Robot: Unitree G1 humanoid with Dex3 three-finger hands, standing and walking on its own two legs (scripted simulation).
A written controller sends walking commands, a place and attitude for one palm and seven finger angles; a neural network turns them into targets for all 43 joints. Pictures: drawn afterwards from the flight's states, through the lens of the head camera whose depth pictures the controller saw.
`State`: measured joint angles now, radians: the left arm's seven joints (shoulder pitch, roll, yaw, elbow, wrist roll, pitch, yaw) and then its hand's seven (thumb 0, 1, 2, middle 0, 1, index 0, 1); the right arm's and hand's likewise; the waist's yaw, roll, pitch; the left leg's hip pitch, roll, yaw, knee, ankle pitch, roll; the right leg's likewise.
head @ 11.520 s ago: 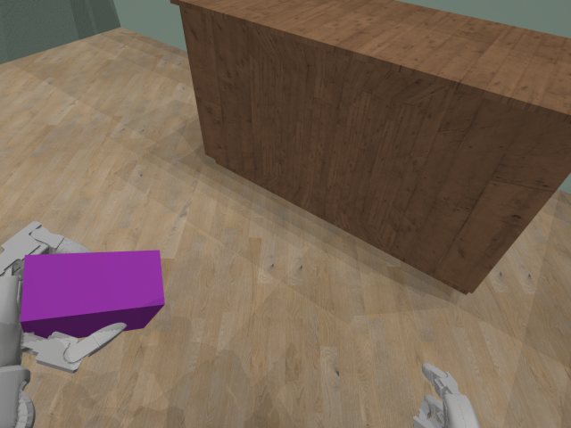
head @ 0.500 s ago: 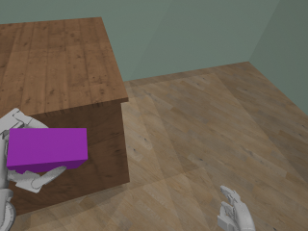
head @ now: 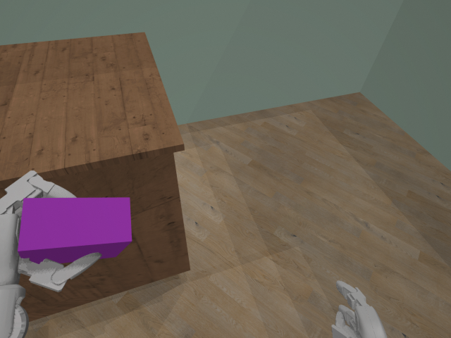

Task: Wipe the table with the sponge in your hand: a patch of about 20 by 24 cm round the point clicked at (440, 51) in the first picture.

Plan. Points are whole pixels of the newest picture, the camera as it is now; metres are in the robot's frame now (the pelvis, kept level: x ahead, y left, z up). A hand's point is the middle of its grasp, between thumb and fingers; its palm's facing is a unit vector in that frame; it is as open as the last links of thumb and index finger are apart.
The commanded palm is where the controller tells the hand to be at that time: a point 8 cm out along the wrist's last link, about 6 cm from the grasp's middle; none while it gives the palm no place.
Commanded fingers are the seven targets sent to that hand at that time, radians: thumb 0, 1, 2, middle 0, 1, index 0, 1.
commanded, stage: shuffle to correct the standing spot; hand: left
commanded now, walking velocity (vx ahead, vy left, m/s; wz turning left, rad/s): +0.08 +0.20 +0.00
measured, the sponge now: (92, 231) +0.23 +0.21 +0.13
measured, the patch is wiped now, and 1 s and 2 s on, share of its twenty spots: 0.00 0.00 0.00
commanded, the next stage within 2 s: none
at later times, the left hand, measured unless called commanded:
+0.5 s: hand (21, 223) +0.22 +0.29 +0.15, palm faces +0.39 -0.84 -0.38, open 10.2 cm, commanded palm +0.17 +0.33 +0.17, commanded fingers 0.00 0.10 1.30 -1.20 -1.60 -1.20 -1.60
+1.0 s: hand out of the picture +0.24 +0.38 +0.16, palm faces +0.35 -0.81 -0.47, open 10.2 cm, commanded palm +0.18 +0.42 +0.17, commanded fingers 0.00 0.10 1.30 -1.20 -1.60 -1.20 -1.60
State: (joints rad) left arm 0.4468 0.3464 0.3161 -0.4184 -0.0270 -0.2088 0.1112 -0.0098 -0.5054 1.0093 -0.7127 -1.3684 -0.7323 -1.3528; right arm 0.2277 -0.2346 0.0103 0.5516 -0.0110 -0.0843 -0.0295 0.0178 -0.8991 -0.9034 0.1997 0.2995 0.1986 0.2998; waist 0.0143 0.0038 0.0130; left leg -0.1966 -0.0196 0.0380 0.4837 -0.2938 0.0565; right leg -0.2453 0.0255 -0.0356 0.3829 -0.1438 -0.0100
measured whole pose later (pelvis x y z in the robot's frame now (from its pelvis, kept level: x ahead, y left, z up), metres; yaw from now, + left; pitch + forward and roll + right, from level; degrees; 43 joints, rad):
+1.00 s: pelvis +0.00 +0.15 -0.03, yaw -3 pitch -2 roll +1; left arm 0.43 0.42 0.42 -0.48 -0.02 -0.23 0.13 -0.01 -0.51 1.01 -0.72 -1.37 -0.74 -1.35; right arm 0.21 -0.18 -0.02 0.57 0.03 -0.11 -0.02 0.02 -0.90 -0.90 0.20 0.30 0.19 0.30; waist -0.01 -0.02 0.09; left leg -0.35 0.07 0.03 0.72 -0.33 -0.05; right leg -0.33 -0.08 -0.02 0.75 -0.39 0.03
